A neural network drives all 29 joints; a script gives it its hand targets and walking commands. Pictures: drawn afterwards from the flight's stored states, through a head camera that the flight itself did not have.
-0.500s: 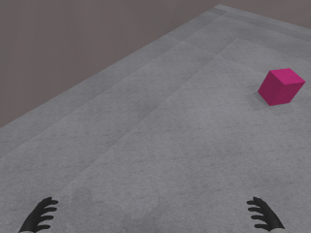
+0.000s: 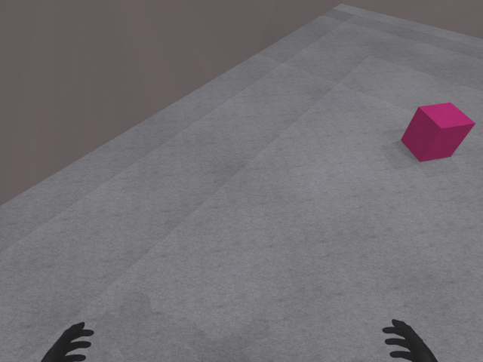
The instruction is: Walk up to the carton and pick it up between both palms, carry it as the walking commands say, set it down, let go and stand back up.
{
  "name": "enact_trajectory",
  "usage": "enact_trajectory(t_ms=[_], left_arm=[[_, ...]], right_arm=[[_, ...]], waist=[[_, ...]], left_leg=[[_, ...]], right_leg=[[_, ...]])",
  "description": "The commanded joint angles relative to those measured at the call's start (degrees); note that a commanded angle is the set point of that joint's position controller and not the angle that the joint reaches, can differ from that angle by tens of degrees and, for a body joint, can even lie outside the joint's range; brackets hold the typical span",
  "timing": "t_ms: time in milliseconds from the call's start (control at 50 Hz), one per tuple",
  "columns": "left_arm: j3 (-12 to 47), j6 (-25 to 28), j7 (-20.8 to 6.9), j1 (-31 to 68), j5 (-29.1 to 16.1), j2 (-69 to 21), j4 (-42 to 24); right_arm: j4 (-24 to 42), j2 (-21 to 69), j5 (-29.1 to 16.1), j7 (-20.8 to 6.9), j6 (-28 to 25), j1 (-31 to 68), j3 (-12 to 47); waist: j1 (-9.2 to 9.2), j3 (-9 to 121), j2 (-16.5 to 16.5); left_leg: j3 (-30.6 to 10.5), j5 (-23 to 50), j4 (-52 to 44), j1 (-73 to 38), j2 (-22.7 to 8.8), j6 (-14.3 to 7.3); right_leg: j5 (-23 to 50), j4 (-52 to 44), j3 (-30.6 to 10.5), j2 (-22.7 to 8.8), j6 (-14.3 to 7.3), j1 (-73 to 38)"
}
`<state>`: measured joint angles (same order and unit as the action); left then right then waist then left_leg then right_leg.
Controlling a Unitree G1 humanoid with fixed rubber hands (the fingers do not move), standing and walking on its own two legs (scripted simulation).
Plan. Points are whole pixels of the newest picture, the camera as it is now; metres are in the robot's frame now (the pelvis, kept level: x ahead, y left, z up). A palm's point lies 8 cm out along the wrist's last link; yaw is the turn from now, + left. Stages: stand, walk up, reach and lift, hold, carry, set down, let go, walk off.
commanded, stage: stand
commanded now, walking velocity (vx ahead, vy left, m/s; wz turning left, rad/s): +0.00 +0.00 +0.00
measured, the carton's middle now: (435, 132) +1.37 -1.16 -0.63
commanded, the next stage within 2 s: walk up in 0.46 s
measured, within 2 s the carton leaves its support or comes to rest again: neither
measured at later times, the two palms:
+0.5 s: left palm out of the picture +0.12 +0.32 -0.07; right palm out of the picture +0.10 -0.30 -0.08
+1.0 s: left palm (87, 289) +0.25 +0.27 -0.04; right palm out of the picture +0.10 -0.47 -0.07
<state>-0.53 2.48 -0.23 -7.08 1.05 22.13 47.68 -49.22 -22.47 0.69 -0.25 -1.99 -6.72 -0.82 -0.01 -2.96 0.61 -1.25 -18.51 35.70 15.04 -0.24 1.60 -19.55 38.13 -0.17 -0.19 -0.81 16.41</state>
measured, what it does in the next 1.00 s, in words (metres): steps on the spot: right foot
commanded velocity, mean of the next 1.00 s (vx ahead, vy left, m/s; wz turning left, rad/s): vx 0.00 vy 0.00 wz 0.00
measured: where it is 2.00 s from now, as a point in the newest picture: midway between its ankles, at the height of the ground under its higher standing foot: (319, 316)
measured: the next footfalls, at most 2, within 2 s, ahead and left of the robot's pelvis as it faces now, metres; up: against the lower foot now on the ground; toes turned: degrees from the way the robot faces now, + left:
right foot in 0.96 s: +0.15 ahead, -0.23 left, +0.00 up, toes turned -17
left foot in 1.26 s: +0.30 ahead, -0.05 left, +0.00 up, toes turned -17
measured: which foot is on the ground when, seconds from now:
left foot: down 0.00-0.96, up 0.98-1.00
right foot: down 0.00-0.68, up 0.70-0.94, down 0.96-1.00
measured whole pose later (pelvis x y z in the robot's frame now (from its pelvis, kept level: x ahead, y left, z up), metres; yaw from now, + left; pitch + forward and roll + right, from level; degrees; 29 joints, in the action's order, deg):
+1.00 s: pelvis +0.06 -0.07 -0.02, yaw -14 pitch -3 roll +2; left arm -7.7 0.4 -8.5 -10.1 1.0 32.1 46.8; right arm -50.9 -33.3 2.8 -1.2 -4.7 -7.6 -7.1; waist 1.9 -0.7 1.4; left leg 7.6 -30.4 47.4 8.9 -10.0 -1.2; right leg -15.2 43.0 0.5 -4.8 -0.9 24.9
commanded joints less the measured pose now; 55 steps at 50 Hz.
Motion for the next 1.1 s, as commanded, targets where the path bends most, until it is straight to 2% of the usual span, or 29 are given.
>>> enact_trajectory(t_ms=[0,40,140,180,200,340,400,420,500,580,620,640,660,680,700,720,740,820,880,900,920,940,960,980,1000,1020,1040,1060,1080], left_arm=[[-2.5,0.7,0.6,4.5,-0.2,10.8,-2.0],[-2.6,0.8,0.8,3.7,0.0,9.9,-1.7],[-3.1,0.7,0.5,4.7,-0.5,12.2,0.3],[-2.5,0.3,0.1,4.6,-0.7,11.5,0.3],[-2.5,0.3,0.0,7.0,-0.3,10.0,0.9],[-2.2,0.0,-0.2,5.1,-0.7,10.6,4.2],[-2.5,-0.1,0.2,5.4,-0.7,11.3,4.6],[-2.4,-0.4,0.1,5.3,-0.8,11.7,5.1],[-2.5,-0.5,-0.3,5.4,-1.2,11.0,6.5],[-2.2,-0.8,0.1,6.7,-0.7,10.9,7.6],[-2.9,-0.4,0.3,5.6,-0.7,11.9,8.3],[-5.2,-1.7,-3.6,3.5,1.6,16.4,1.7],[-5.4,-2.4,-5.1,8.8,1.6,15.5,0.2],[-5.6,-2.3,-5.9,13.6,2.0,14.1,-2.7],[-6.0,-2.3,-6.1,11.6,2.8,14.2,-3.2],[-6.7,-2.3,-6.6,9.8,2.3,15.2,-3.3],[-7.0,-2.4,-7.3,6.9,2.2,15.5,-2.8],[-8.2,-3.1,-9.6,2.4,0.8,15.9,-3.4],[-7.9,-2.7,-10.2,-1.0,-0.2,14.8,-2.7],[-8.5,-2.6,-9.8,-4.6,0.1,15.8,-1.8],[-9.0,-2.2,-9.0,-8.4,0.1,17.0,-0.8],[-10.3,-1.9,-7.8,-15.4,-0.2,19.4,1.1],[-11.2,-1.6,-6.5,-18.6,-0.2,24.0,1.2],[-10.4,-1.3,-6.1,-13.0,-0.3,25.4,-3.2],[-9.8,-0.9,-5.9,-9.2,-1.8,23.7,-4.2],[-9.4,-0.5,-5.7,-7.8,-2.3,23.3,-4.2],[-9.6,-0.4,-5.5,-6.7,-1.8,23.5,-5.2],[-9.6,-0.3,-5.5,-6.5,-1.1,23.9,-5.9],[-9.0,-0.4,-5.7,-3.6,-0.3,23.3,-7.2]], right_arm=[[2.4,-9.7,-0.2,0.3,-0.2,2.1,-2.1],[1.4,-10.7,-0.2,0.0,-0.4,2.2,-2.1],[-0.7,-8.4,-0.2,-0.3,-0.2,3.1,-1.0],[-1.8,-8.7,-0.4,0.1,-0.3,1.8,-0.8],[-2.8,-9.8,-0.3,0.1,-0.3,4.3,-1.1],[-4.6,-9.3,-0.2,0.4,-0.4,3.7,-0.6],[-5.0,-9.3,-0.1,0.2,-0.1,4.8,-0.6],[-5.4,-9.2,-0.1,0.3,-0.4,3.9,-0.5],[-6.6,-10.9,-0.3,0.4,-0.7,4.6,-1.0],[-7.5,-9.7,-0.3,0.5,-0.4,5.0,-0.7],[-7.9,-9.4,-0.4,0.3,-0.2,3.8,-0.7],[-5.5,-19.8,1.1,0.3,-1.8,-0.6,-6.3],[-5.8,-21.2,1.7,0.7,-2.5,-4.9,-7.4],[-5.7,-23.6,1.9,1.1,-3.1,-8.1,-9.3],[-3.7,-22.2,1.9,1.1,-3.3,-6.5,-9.6],[-2.4,-21.1,1.8,1.0,-3.6,-4.9,-9.8],[-0.9,-21.0,1.7,1.1,-3.9,-1.4,-9.9],[3.1,-21.4,2.6,0.4,-4.8,7.2,-10.0],[3.5,-21.3,2.4,-0.5,-5.0,9.8,-9.1],[2.7,-20.7,2.4,-0.7,-4.7,9.3,-8.7],[3.5,-18.6,2.2,-1.0,-4.0,6.1,-7.8],[3.5,-16.1,2.5,-1.2,-3.5,6.1,-6.4],[6.4,-10.6,1.7,-1.7,-3.5,8.5,-3.8],[7.7,-12.6,1.5,-1.8,-3.8,5.6,-3.0],[6.5,-16.9,0.3,-1.7,-4.0,5.4,-5.1],[5.2,-18.6,0.0,-1.8,-4.4,4.1,-5.9],[4.7,-18.6,-0.4,-1.6,-4.4,1.1,-5.9],[3.9,-18.5,-0.4,-1.6,-4.5,-2.1,-6.1],[3.4,-19.0,-0.8,-1.8,-4.4,-3.0,-6.3]], waist=[[-0.82,1.9,-3.6],[-0.14,5.8,-1.3],[0.18,4.1,-3.8],[-0.27,4.0,-0.5],[0.36,2.5,-4.0],[0.70,1.8,-0.7],[1.01,3.5,1.7],[0.05,2.5,-1.0],[-0.02,3.6,2.8],[-0.34,3.3,-2.9],[-0.05,3.4,-0.4],[-1.92,8.4,0.8],[-4.63,2.3,1.3],[-7.27,0.7,10.4],[-5.87,0.3,6.5],[-4.63,1.2,2.6],[-1.81,1.3,3.5],[2.44,-1.4,8.9],[4.50,-0.1,8.8],[6.12,2.1,4.1],[6.87,2.9,-4.5],[10.06,4.9,-14.1],[13.72,-0.2,-32.4],[7.88,-3.0,-22.7],[4.47,-3.6,-9.6],[3.49,-3.1,-5.3],[2.45,-0.8,-6.6],[1.68,-1.1,-12.9],[1.09,0.3,-12.2]], left_leg=[[-4.4,10.9,-6.2,-2.1,-4.2,-4.5],[-3.8,11.9,-6.8,-4.5,-4.6,-3.9],[-3.5,6.6,-9.3,-2.9,-3.4,-3.6],[-4.4,6.8,-11.1,-3.8,-3.9,-3.8],[-4.6,9.3,-12.5,-3.0,-4.4,-3.9],[-5.2,6.2,-16.6,-3.9,-4.9,-4.0],[-5.1,9.3,-16.8,-5.2,-5.4,-3.5],[-5.2,8.0,-16.7,-5.6,-5.7,-3.5],[-6.1,11.3,-17.9,-6.2,-6.6,-3.8],[-6.2,15.4,-18.0,-8.1,-6.8,-3.7],[-5.8,13.5,-18.8,-7.9,-6.1,-3.5],[-1.4,-8.1,-12.0,-20.7,-8.0,-6.6],[-9.9,-19.5,-19.2,-26.5,-12.2,-9.8],[-19.0,-21.1,-25.6,-29.0,-23.1,-13.8],[-20.5,-16.4,-25.5,-25.6,-28.1,-16.6],[-18.4,-14.7,-25.2,-21.8,-27.5,-17.2],[-14.2,-13.7,-25.6,-19.4,-26.3,-16.0],[-0.7,-10.5,-27.6,-5.4,-21.7,-12.8],[7.9,-12.6,-22.2,4.7,-18.1,-10.1],[10.1,-13.2,-15.1,7.0,-16.6,-9.7],[12.5,-10.3,-3.9,8.1,-13.2,-8.8],[15.2,-6.4,15.4,12.6,-8.4,-7.5],[13.7,-23.0,33.7,31.0,-0.2,-5.2],[3.1,-18.4,37.5,31.7,-1.5,-5.2],[-1.3,-10.7,32.4,27.2,-4.6,-5.2],[0.0,-8.0,30.0,25.1,-4.9,-4.6],[-0.1,-9.6,25.1,21.9,-5.4,-4.2],[2.2,-11.2,20.5,15.4,-4.9,-3.0],[3.6,-10.0,17.8,10.5,-4.5,-2.3]], right_leg=[[13.0,-11.5,-7.7,-5.8,-3.6,-0.1],[13.2,-12.4,-7.3,-5.3,-3.0,-2.8],[7.5,-15.8,-9.5,-6.9,-2.7,-4.0],[8.7,-15.8,-9.1,-6.0,-2.9,-4.4],[9.2,-16.4,-7.9,-6.0,-2.5,-4.5],[5.7,-18.3,-7.9,-5.6,-2.0,-6.7],[8.7,-18.5,-6.7,-5.4,-1.6,-8.4],[9.3,-19.2,-7.4,-5.3,-1.5,-7.0],[12.3,-18.9,-6.8,-5.3,-1.5,-8.4],[14.3,-19.3,-6.1,-5.4,-0.9,-8.1],[13.2,-19.3,-6.4,-5.6,-0.9,-8.8],[-6.6,-13.5,-10.1,-4.5,-4.1,7.5],[-12.4,-7.7,-7.8,-1.9,-2.4,23.8],[-5.9,7.7,-3.0,-2.3,-0.6,30.5],[-5.3,14.5,-6.8,-5.9,0.2,31.7],[-3.7,16.3,-6.9,-7.2,0.8,29.4],[-2.4,16.9,-8.2,-9.4,1.4,26.7],[-0.2,12.9,-3.1,-10.0,1.8,14.4],[3.6,4.0,3.9,-7.6,0.1,-1.3],[3.3,3.4,5.1,-5.5,-0.3,-7.9],[0.7,-0.2,7.8,-1.0,-1.7,-11.4],[-7.0,-5.9,3.8,0.5,-4.0,-18.0],[-26.5,-21.2,-22.7,-10.7,-9.6,-19.4],[-33.4,-30.8,-44.7,-18.8,-14.0,-11.1],[-29.3,-30.7,-41.9,-18.6,-15.1,-7.6],[-22.5,-27.0,-35.6,-16.6,-14.2,-5.5],[-21.7,-24.8,-31.2,-15.1,-12.5,-3.3],[-22.0,-24.2,-26.7,-13.7,-12.4,3.5],[-19.2,-23.9,-22.5,-11.2,-11.5,7.1]])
